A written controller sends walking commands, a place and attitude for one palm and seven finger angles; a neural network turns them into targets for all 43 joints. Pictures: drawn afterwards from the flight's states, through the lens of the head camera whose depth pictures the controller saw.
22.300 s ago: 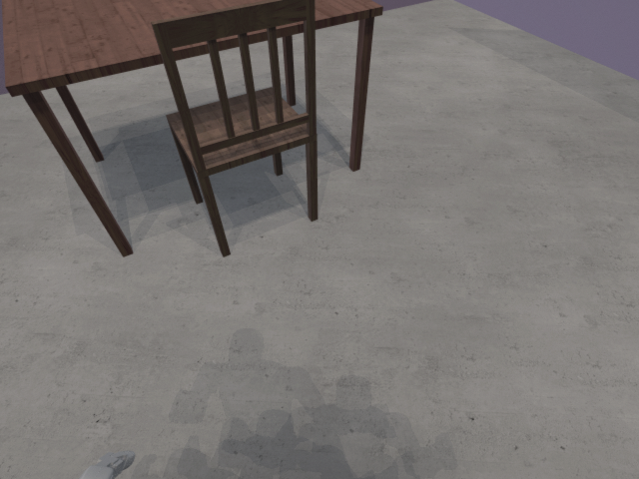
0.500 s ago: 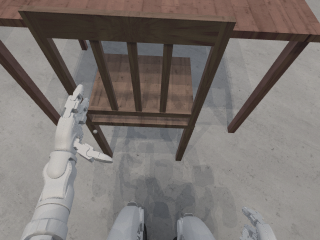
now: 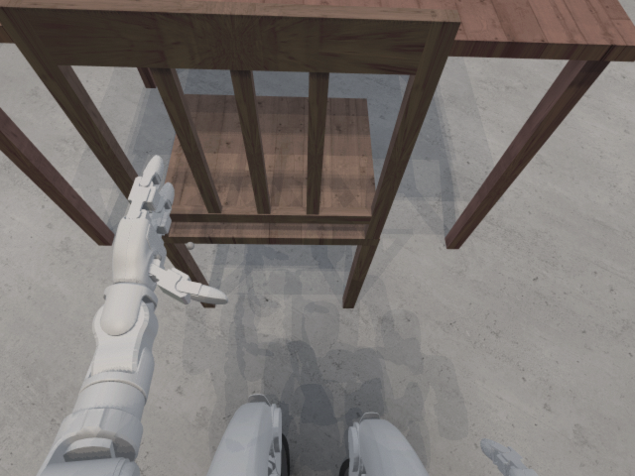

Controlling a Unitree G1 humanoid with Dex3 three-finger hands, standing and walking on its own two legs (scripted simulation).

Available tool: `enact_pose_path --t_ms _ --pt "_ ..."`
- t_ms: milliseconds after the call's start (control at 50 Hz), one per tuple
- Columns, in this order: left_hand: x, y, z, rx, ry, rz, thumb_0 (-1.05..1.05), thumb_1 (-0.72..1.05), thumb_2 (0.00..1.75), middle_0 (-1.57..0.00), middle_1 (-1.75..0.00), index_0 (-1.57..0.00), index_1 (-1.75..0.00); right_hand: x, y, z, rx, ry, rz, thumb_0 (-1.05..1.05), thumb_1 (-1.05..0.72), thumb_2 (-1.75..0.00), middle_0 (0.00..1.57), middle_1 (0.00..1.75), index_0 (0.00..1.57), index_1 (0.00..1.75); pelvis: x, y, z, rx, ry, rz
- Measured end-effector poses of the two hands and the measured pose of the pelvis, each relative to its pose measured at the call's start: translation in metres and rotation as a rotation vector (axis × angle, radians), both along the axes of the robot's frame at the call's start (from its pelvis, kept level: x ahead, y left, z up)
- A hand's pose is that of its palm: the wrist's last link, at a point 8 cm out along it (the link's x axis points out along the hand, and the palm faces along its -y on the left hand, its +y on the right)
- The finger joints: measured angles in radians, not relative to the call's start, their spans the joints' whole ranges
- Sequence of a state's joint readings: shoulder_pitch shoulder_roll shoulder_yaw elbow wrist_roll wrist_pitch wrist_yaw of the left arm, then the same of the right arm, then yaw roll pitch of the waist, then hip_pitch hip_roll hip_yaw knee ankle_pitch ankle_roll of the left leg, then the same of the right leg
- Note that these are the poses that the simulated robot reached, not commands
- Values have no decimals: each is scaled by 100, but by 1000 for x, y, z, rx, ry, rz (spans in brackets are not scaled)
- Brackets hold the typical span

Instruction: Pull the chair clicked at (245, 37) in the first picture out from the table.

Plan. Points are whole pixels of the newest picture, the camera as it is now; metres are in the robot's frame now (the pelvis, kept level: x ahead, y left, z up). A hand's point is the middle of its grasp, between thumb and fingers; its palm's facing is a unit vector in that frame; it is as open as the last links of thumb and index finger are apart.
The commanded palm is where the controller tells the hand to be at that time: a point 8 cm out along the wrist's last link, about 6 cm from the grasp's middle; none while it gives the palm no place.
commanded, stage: aim the fingers beside a spindle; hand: left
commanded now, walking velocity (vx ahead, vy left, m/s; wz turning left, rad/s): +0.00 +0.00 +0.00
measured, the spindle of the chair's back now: (255, 155) +0.54 +0.09 +0.02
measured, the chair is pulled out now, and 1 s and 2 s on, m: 0.00 0.00 0.00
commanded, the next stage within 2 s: none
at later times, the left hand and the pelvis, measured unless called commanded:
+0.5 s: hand (191, 244) +0.39 +0.16 +0.02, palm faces +0.02 -1.00 -0.05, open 16.9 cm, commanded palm +0.38 +0.21 +0.02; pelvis +0.00 +0.00 +0.00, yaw +0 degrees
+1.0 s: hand (193, 237) +0.40 +0.16 +0.02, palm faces -0.01 -1.00 -0.05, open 16.9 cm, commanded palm +0.38 +0.20 +0.02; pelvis +0.00 +0.00 +0.00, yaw +0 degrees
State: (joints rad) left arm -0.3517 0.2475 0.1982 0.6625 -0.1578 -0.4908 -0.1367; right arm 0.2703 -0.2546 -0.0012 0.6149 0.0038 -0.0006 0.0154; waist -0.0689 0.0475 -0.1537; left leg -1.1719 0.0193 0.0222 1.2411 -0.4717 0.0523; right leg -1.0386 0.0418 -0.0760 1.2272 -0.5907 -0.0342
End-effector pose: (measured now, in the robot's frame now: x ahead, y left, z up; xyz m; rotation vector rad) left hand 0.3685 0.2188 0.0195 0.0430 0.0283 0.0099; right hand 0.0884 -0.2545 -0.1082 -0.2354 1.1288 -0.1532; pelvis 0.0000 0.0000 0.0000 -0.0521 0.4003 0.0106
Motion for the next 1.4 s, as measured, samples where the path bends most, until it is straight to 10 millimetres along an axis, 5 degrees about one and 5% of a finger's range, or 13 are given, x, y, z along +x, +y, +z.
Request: enact_pose_path --t_ms 340,460,700,920,1120,1300,1400 --pt "3 -4 2 -1 -5 3 -1 -50 30 -6 -8 -7 -8 19 -3 4 -2 -52 14 0 -91 -89 20 30 21 30 0 -3 0 3 -2 -1" --pt "-3 -2 1 4 -24 10 -2 -50 30 -6 -8 -7 -8 19 -3 2 -6 -44 27 0 -91 -89 20 30 21 30 0 -4 -1 0 -4 5" --pt "17 -15 -1 0 -5 -21 -1 -50 30 -6 -8 -7 -8 9 -5 -3 -6 -19 2 0 -91 -89 20 30 21 30 0 -4 -4 1 11 0" --pt "10 6 7 17 -42 26 -2 -50 30 -6 -8 -7 -8 5 -5 -2 -5 7 1 0 -91 -89 20 30 21 30 3 -5 -2 1 7 0" --pt "12 -20 -12 -20 28 -37 -1 -50 30 -6 -8 -7 -8 16 -6 1 -20 -22 8 0 -91 -89 20 30 21 30 4 -3 -2 -1 14 2" --pt "19 5 12 39 -61 39 -2 -50 30 -6 -8 -7 -8 15 -2 -2 3 -17 12 0 -91 -89 20 30 20 30 4 -4 -3 3 12 -4" --pt "12 1 -2 1 32 -15 -1 -50 30 -6 -8 -6 -8 13 -1 -2 13 2 8 0 -91 -89 20 30 21 30 5 -4 0 0 12 4"
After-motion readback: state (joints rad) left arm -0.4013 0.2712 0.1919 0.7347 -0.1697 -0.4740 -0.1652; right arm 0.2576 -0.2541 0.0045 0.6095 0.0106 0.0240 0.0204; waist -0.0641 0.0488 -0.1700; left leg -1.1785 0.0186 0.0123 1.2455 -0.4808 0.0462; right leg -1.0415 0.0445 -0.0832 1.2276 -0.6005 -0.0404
